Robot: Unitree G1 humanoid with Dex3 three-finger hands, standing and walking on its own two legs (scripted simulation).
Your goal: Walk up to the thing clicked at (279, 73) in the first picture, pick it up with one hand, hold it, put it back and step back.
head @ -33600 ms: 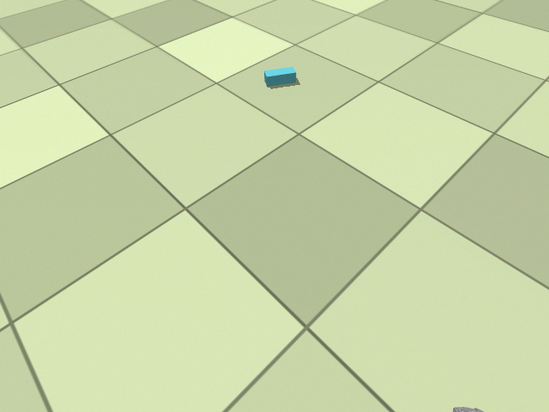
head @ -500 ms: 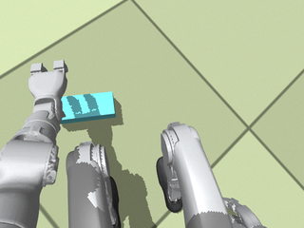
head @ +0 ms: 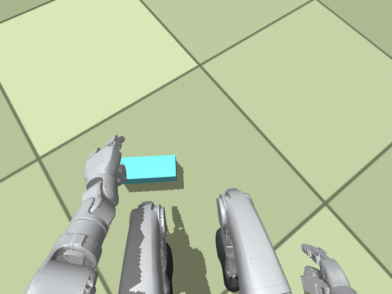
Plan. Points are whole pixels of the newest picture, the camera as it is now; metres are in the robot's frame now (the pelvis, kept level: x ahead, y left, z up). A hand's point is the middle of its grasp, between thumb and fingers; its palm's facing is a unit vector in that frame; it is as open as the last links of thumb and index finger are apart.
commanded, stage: home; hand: left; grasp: from above
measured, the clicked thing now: (148, 169) +0.48 +0.14 -0.45
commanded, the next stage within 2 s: none
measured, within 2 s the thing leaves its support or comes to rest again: neither
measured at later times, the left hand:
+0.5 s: hand (72, 210) +0.27 +0.17 +0.08, palm faces -0.03 -0.94 -0.33, open 7.4 cm
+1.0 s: hand out of the picture +0.24 +0.20 +0.19, palm faces +0.09 -0.97 -0.21, open 7.4 cm
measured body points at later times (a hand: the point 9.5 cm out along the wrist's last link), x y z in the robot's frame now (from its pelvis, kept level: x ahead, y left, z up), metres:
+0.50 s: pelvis +0.04 +0.00 +0.17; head +0.12 +0.01 +0.62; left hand +0.27 +0.22 +0.11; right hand +0.23 -0.23 +0.08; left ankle +0.07 +0.12 -0.45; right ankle +0.10 -0.12 -0.45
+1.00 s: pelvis +0.09 +0.02 +0.23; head +0.10 +0.02 +0.68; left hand +0.23 +0.25 +0.21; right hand +0.26 -0.22 +0.18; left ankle +0.07 +0.12 -0.45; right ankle +0.10 -0.12 -0.45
